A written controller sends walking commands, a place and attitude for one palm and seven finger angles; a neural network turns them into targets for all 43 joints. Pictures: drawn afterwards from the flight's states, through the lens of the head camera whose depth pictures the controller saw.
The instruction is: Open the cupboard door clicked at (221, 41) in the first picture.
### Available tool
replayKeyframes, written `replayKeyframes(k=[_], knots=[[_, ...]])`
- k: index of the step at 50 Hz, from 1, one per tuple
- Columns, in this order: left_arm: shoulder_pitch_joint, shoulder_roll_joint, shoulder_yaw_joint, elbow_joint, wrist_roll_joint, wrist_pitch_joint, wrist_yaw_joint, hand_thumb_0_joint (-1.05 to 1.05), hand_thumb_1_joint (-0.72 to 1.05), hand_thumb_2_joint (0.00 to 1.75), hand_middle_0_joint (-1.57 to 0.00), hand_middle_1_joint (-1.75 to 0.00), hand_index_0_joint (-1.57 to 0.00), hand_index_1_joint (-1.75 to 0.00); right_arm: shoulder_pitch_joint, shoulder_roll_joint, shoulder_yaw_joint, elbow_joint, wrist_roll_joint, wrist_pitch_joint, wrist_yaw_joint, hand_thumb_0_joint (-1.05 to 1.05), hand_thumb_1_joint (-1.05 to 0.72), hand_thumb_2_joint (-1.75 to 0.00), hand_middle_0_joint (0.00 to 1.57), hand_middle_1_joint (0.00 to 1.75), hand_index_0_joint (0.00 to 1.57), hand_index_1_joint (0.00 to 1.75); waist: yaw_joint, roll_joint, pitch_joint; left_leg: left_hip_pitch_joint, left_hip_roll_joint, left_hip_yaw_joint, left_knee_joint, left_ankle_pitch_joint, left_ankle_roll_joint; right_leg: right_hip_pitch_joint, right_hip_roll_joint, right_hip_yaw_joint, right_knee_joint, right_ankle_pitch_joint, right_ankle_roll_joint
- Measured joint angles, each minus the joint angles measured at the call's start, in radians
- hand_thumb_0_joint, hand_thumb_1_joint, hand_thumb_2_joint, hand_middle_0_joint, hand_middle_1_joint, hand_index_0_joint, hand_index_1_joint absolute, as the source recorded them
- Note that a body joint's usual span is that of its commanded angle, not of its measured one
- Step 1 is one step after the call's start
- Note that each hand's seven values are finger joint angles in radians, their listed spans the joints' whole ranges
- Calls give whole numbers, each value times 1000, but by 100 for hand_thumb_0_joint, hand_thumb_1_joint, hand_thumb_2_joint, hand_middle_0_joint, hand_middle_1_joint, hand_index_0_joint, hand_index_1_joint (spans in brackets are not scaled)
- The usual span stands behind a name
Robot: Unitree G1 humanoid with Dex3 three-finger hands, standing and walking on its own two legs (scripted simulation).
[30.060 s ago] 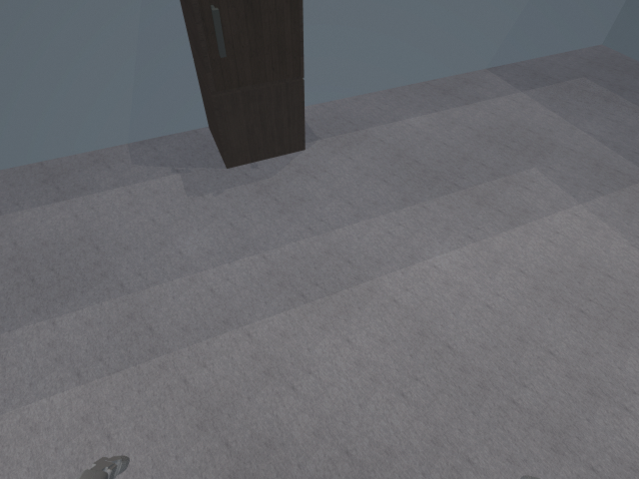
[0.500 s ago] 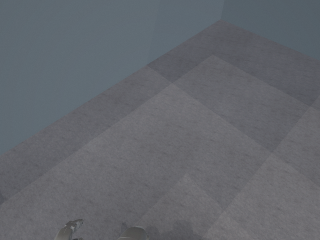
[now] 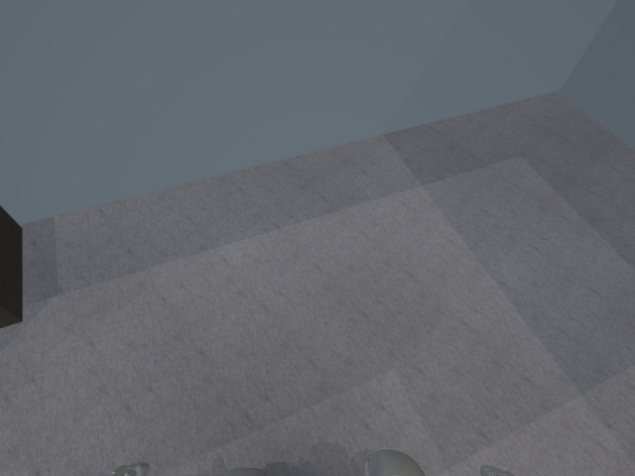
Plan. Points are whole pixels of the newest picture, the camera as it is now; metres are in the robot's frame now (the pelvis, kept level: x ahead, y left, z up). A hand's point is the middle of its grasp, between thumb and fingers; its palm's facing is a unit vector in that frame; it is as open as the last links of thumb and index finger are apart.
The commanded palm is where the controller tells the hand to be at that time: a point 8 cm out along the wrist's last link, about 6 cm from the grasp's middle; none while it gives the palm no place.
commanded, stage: turn to face it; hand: left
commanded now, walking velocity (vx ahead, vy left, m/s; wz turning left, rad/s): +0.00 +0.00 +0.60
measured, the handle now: out of the picture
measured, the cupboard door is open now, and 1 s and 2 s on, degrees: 41 41 41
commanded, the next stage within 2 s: take the last steps up to it in 1.82 s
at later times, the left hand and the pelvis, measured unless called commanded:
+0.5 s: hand out of the picture +0.01 +0.15 -0.16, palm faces +0.32 -0.92 -0.23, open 7.4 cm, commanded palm none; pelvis +0.01 -0.05 +0.00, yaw +19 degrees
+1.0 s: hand out of the picture +0.00 +0.16 -0.15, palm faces +0.56 -0.76 -0.32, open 7.3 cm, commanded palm none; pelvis +0.03 -0.08 +0.00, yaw +36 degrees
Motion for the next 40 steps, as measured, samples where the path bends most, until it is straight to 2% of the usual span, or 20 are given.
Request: replayKeyframes(k=[4, 7, 9, 10, 11, 13, 15, 18, 22, 25, 27, 28, 29, 31, 34, 37, 40], knots=[[-23, 3, 0, -24, -2, -7, -1, 1, 91, 90, -20, -30, -20, -30, 21, 0, 0, 11, -2, 6, 3, 0, -90, -90, 20, 30, 20, 30, -6, 27, -8, 7, 0, -45, -35, 26, -13, 23, 14, 25, -127, 17, 3], [-37, 0, -4, -38, -6, -13, 0, 1, 91, 90, -20, -30, -20, -30, 32, -4, -6, 15, -4, 16, 6, 0, -90, -90, 21, 30, 20, 30, -18, 48, -13, -7, -2, -84, -23, 27, -32, 83, 35, 24, -276, 26, -3], [-38, -4, -8, -50, -7, -24, -1, 1, 91, 90, -20, -30, -20, -30, 40, -10, -13, 16, -1, 25, 8, 0, -90, -90, 21, 30, 20, 30, -22, 60, -19, -29, -8, -111, 9, 15, -48, 151, 52, 14, -418, 87, -8], [-31, -2, -10, -59, -6, -35, -1, 1, 91, 90, -20, -30, -20, -30, 48, -12, -17, 14, 4, 29, 9, 0, -90, -90, 21, 30, 20, 30, -21, 57, -29, -51, -19, -119, 41, 1, -53, 189, 49, 13, -507, 109, -21], [-31, -13, -11, -58, 0, -44, 3, 0, 91, 90, -20, -30, -20, -30, 41, -21, -25, 20, 7, 33, 9, 0, -90, -90, 21, 30, 20, 30, -17, 70, -24, -78, -21, -123, 109, -76, -56, 188, 53, 4, -505, 118, -40], [-25, -36, -24, -56, 4, -49, 9, 0, 91, 90, -20, -30, -20, -30, 32, -40, -38, 28, 6, 44, 12, 0, -90, -90, 20, 30, 20, 30, -25, 89, -9, -145, -31, -100, 319, -200, -55, 199, 43, -27, -490, 124, -69], [-8, -55, -32, -52, 3, -46, 12, 0, 91, 90, -20, -30, -20, -30, 27, -51, -46, 34, 4, 49, 17, 0, -90, -90, 20, 30, 20, 30, -30, 88, -4, -195, -26, -54, 494, -208, -62, 229, 24, -54, -517, 136, -78], [18, -67, -38, -42, 3, -43, 12, 0, 91, 90, -20, -30, -20, -30, 20, -50, -47, 37, 6, 55, 27, 0, -91, -90, 20, 30, 20, 30, -35, 63, -4, -212, 0, -1, 579, -172, -80, 269, -1, -90, -566, 153, -79], [39, -71, -40, -30, 7, -46, 10, 1, 91, 90, -20, -30, -21, -30, 8, -39, -40, 36, 9, 57, 34, 0, -91, -90, 20, 30, 20, 30, -26, 25, 1, -149, 27, 42, 422, -174, -91, 295, -29, -142, -589, 153, -75], [51, -66, -36, -22, 11, -48, 6, 1, 90, 89, -20, -30, -21, -30, -11, -33, -33, 32, 11, 51, 35, 0, -91, -90, 20, 30, 20, 30, -9, 4, 10, -82, 31, 66, 262, -184, -83, 291, -50, -179, -555, 129, -66], [62, -57, -30, -15, 8, -47, 3, 1, 90, 89, -20, -30, -21, -30, -22, -31, -28, 23, 11, 41, 34, 0, -91, -90, 20, 30, 20, 30, -2, -6, 11, -27, 26, 81, 138, -129, -73, 279, -66, -204, -508, 99, -54], [71, -51, -27, -13, 5, -45, 1, 1, 90, 89, -20, -30, -21, -30, -23, -33, -25, 14, 11, 33, 36, 0, -91, -90, 20, 30, 20, 30, 0, -6, 5, 7, 24, 82, 62, -63, -63, 264, -73, -215, -467, 76, -47], [77, -44, -22, -10, 0, -39, -2, 1, 90, 89, -20, -30, -21, -30, -24, -34, -25, 6, 8, 22, 35, 0, -91, -90, 20, 30, 20, 30, -2, -7, -2, 7, 21, 68, 41, 4, -35, 232, -79, -209, -398, 47, -34], [62, -18, -12, 5, -2, -11, 3, 1, 90, 89, -20, -30, -21, -30, -32, -18, -19, 0, 5, 8, 27, 0, -91, -90, 20, 30, 20, 30, 4, -31, 5, -20, 3, 56, 92, -31, 0, 150, -65, -118, -209, -74, -18], [39, 4, 0, 17, 0, 8, 7, 1, 91, 89, -20, -30, -21, -30, -21, -2, -8, -7, 0, 1, 12, 0, -91, -90, 20, 30, 20, 30, 7, -29, -3, -17, 0, 24, 68, -47, 4, 53, -26, -42, -32, -67, -8], [16, 11, 3, 8, 1, 5, 1, 1, 91, 90, -20, -30, -20, -30, -9, 3, -1, -3, -1, 2, 2, 0, -90, -90, 20, 30, 20, 30, 6, -8, -6, 0, -1, -12, 9, -7, -7, 11, -6, -3, -12, -7, -2], [-5, 10, 2, -11, -2, -3, -1, 1, 91, 90, -20, -30, -20, -30, 4, 3, 2, 3, -2, 4, 2, 0, -90, -90, 20, 30, 20, 30, 2, 15, -8, 10, -2, -45, -27, 19, -13, 15, 8, 17, -89, 12, 1]])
